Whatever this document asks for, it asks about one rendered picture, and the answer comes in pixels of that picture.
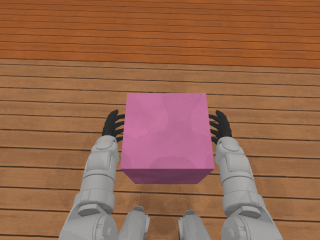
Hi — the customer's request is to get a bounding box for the robot left hand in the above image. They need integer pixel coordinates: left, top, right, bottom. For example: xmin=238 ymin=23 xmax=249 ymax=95
xmin=101 ymin=109 xmax=125 ymax=142

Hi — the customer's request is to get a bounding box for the left robot upper arm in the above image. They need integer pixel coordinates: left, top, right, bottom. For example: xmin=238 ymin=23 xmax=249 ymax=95
xmin=59 ymin=213 xmax=118 ymax=240

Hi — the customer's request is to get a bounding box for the carton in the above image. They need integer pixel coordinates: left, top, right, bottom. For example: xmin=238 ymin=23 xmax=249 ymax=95
xmin=120 ymin=93 xmax=215 ymax=184

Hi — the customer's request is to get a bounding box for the robot right thigh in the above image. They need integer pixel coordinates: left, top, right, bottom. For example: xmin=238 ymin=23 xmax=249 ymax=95
xmin=178 ymin=214 xmax=211 ymax=240

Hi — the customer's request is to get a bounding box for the right robot upper arm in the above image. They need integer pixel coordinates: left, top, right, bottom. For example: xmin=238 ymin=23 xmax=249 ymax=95
xmin=221 ymin=214 xmax=283 ymax=240

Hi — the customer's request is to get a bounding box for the right robot forearm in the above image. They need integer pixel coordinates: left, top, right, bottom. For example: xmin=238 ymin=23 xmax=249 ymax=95
xmin=214 ymin=136 xmax=283 ymax=240

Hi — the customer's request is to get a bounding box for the right robot shin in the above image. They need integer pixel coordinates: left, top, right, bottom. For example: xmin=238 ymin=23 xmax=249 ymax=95
xmin=183 ymin=210 xmax=202 ymax=221

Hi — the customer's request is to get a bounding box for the robot right hand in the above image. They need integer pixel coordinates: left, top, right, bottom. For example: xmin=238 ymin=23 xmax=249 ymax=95
xmin=208 ymin=110 xmax=232 ymax=145

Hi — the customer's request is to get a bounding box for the left robot forearm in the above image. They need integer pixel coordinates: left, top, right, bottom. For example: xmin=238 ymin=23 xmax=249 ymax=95
xmin=58 ymin=135 xmax=120 ymax=240

